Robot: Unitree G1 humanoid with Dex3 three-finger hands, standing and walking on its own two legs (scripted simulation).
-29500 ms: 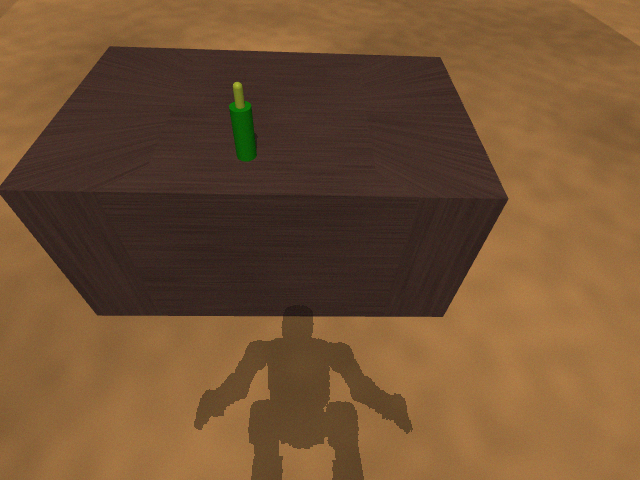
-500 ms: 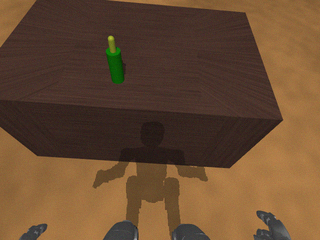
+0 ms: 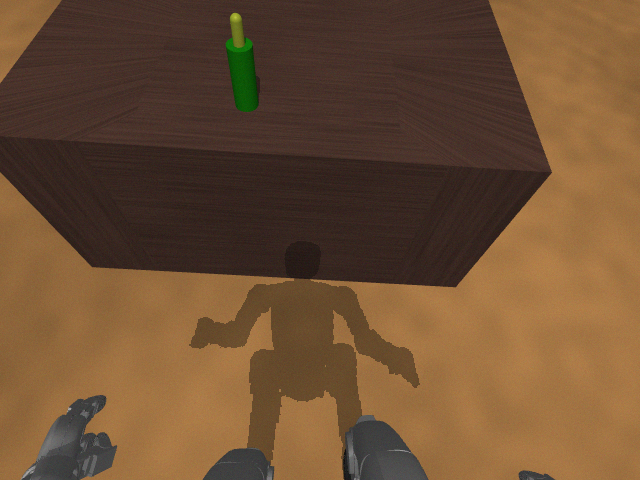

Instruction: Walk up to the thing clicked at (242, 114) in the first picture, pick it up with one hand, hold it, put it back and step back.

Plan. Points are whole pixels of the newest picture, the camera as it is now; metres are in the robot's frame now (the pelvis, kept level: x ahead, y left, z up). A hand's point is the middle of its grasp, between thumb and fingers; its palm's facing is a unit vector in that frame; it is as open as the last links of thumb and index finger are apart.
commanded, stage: step back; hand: left
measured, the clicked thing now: (241, 63) +0.87 +0.18 -0.05
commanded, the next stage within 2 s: stand in 1.82 s
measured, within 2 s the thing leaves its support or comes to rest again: neither
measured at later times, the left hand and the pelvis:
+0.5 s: hand out of the picture -0.05 +0.26 -0.12, palm faces -0.04 -0.90 -0.44, open 7.4 cm; pelvis -0.15 -0.01 +0.01, yaw -1 degrees
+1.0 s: hand out of the picture -0.24 +0.25 -0.14, palm faces -0.06 -0.93 -0.37, open 7.4 cm; pelvis -0.29 -0.01 +0.01, yaw -5 degrees
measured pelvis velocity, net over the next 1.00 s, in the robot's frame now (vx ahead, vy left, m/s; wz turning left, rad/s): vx -0.29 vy -0.01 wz -0.09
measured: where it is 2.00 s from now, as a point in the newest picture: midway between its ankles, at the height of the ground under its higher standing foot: outside the picture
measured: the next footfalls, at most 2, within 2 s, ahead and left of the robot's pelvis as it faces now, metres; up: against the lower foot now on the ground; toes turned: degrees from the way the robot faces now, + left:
right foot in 0.24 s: -0.07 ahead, -0.14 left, +0.00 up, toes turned -1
left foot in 0.58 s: -0.17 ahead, +0.12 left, +0.00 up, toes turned -2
